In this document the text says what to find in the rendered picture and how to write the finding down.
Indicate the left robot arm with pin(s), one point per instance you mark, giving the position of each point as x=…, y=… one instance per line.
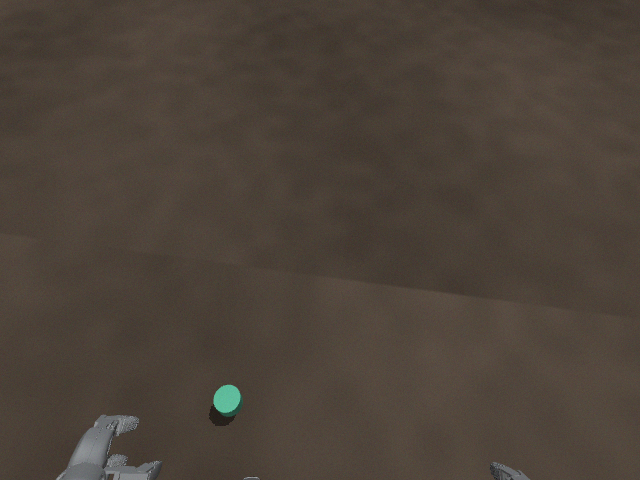
x=83, y=471

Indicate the tin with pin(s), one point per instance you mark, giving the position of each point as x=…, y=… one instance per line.
x=228, y=400

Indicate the right robot hand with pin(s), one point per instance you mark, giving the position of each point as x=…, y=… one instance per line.
x=502, y=472

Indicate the left robot hand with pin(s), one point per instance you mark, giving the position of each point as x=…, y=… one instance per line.
x=94, y=446

